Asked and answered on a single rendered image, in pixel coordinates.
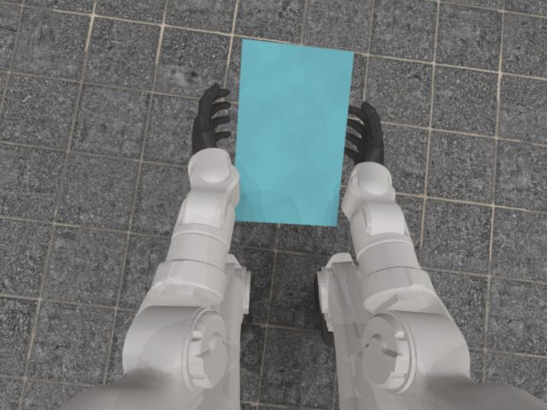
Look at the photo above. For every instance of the robot right upper arm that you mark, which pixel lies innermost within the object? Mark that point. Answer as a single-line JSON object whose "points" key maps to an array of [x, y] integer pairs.
{"points": [[421, 361]]}

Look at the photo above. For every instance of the robot left forearm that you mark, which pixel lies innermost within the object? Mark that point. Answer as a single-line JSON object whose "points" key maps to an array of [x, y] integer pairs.
{"points": [[193, 273]]}

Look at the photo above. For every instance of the right robot hand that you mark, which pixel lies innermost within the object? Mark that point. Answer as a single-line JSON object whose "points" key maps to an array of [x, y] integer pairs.
{"points": [[370, 146]]}

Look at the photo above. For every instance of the carton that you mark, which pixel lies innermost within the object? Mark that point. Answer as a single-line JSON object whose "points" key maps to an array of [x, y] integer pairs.
{"points": [[292, 117]]}

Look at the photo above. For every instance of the robot right foot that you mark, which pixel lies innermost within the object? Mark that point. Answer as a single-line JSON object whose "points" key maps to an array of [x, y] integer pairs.
{"points": [[327, 336]]}

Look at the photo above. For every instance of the left robot hand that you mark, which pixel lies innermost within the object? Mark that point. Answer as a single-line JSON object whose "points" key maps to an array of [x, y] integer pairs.
{"points": [[203, 131]]}

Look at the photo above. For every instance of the robot right forearm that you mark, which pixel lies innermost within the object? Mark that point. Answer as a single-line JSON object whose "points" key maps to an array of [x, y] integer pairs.
{"points": [[391, 275]]}

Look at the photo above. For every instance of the right robot shin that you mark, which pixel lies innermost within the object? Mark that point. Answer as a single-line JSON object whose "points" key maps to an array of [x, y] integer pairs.
{"points": [[339, 257]]}

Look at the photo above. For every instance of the robot left upper arm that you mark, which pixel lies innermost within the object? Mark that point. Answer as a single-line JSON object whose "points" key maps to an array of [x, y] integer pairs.
{"points": [[171, 354]]}

